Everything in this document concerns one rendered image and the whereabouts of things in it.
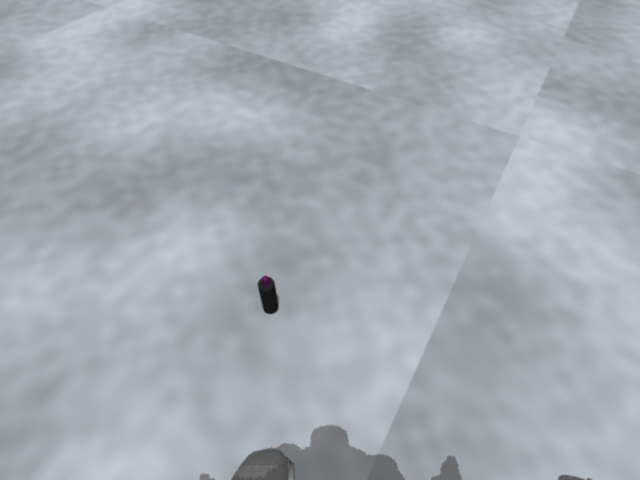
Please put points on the bottle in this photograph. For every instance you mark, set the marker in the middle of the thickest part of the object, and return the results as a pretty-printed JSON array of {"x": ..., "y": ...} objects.
[{"x": 268, "y": 295}]

